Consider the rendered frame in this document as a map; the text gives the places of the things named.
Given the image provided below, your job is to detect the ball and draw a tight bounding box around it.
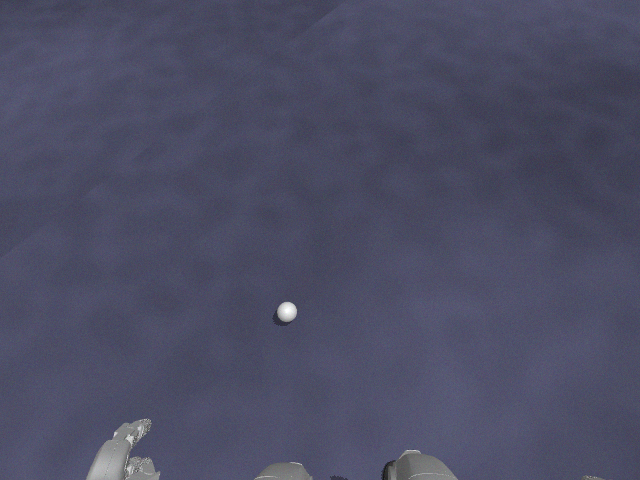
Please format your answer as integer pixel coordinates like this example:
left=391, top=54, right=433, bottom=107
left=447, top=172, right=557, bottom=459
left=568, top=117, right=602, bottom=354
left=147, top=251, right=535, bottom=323
left=277, top=302, right=297, bottom=322

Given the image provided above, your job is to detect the left robot hand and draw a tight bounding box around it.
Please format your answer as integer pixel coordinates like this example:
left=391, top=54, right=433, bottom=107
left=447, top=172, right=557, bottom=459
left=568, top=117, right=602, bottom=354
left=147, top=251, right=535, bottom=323
left=86, top=419, right=160, bottom=480

